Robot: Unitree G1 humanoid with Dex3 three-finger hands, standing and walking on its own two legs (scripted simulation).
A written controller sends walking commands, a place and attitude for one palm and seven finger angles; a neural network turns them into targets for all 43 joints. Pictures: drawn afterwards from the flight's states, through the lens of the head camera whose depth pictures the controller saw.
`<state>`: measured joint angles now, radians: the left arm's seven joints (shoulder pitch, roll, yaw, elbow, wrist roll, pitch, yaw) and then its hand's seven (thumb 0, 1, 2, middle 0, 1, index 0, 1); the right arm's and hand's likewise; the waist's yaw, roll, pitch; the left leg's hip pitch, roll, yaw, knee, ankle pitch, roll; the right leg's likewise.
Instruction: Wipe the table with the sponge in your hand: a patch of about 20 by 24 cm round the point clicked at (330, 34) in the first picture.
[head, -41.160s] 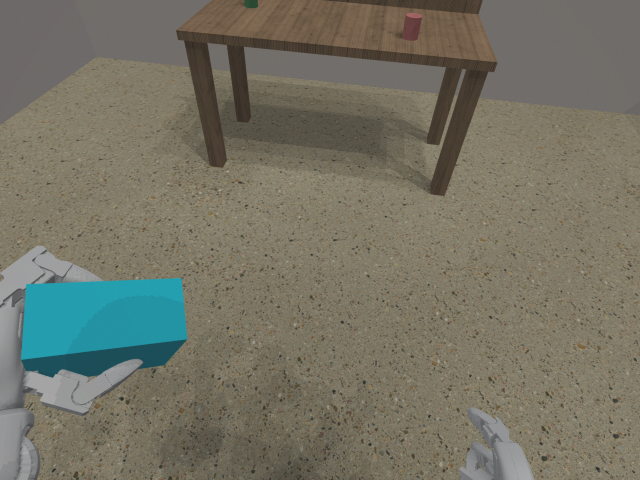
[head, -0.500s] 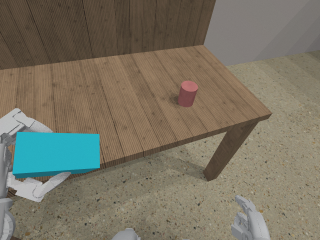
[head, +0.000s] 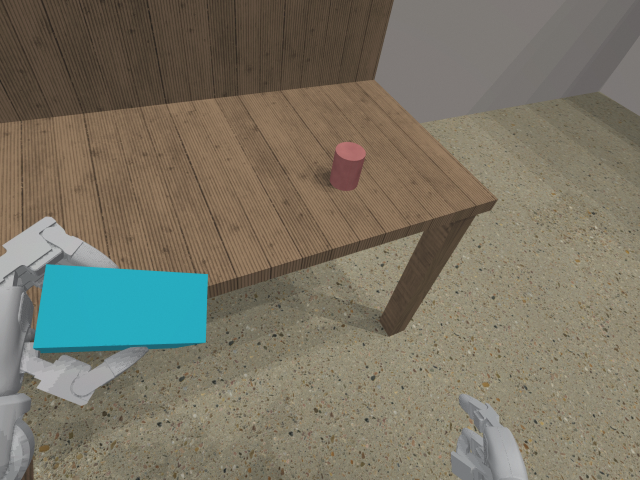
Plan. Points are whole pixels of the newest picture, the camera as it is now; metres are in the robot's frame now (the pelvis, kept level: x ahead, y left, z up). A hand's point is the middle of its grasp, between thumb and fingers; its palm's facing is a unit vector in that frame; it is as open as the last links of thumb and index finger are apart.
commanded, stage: stop stepping back and stand still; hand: left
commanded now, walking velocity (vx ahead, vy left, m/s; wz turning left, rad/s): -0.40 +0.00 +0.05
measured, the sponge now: (146, 314) +0.24 +0.18 +0.14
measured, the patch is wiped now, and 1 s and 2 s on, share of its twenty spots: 1.00 1.00 1.00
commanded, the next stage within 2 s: stand and wait in 1.08 s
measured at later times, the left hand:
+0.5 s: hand out of the picture +0.08 +0.23 +0.16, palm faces +0.36 -0.89 -0.29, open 10.0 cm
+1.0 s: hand out of the picture +0.04 +0.20 +0.15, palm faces +0.33 -0.88 -0.35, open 10.0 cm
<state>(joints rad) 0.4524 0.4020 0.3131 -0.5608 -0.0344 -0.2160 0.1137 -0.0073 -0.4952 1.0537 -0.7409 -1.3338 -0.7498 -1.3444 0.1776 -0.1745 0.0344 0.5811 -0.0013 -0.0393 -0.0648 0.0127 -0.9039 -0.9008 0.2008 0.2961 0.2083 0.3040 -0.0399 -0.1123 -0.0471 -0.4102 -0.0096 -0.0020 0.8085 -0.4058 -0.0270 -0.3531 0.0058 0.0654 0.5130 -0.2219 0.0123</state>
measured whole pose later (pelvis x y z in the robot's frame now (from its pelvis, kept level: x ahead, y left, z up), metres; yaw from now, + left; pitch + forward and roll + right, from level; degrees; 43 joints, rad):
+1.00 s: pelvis -0.17 -0.03 -0.01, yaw -1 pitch -2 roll +0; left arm 0.49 0.35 0.29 -0.52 -0.05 -0.12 0.11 -0.01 -0.49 1.05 -0.74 -1.33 -0.75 -1.35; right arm 0.23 -0.20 0.02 0.70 0.00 -0.08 -0.05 0.01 -0.90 -0.90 0.20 0.30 0.21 0.30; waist 0.01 -0.03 0.00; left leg -0.43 0.03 0.02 0.96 -0.41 0.03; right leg -0.32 0.00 -0.08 0.59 -0.24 -0.05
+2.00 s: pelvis -0.14 +0.02 +0.01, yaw -1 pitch -1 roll -2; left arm 0.47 0.36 0.31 -0.46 -0.05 -0.12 0.16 -0.01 -0.49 1.05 -0.74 -1.34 -0.75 -1.35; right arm 0.18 -0.19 0.03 0.62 0.00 -0.05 -0.06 0.01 -0.90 -0.90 0.20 0.30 0.21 0.30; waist 0.01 -0.02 -0.01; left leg -0.23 0.00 0.04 0.48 -0.24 0.04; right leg -0.20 0.00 -0.02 0.39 -0.17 0.02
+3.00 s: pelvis -0.14 +0.02 +0.01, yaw -1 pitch -1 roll -1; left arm 0.48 0.35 0.29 -0.45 -0.05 -0.11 0.15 -0.01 -0.49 1.05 -0.74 -1.34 -0.75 -1.35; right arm 0.17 -0.20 0.03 0.62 0.00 -0.04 -0.07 0.01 -0.90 -0.90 0.20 0.30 0.21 0.30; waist 0.01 0.00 -0.01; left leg -0.22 0.00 0.04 0.47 -0.24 0.04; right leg -0.20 0.00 -0.02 0.39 -0.18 0.02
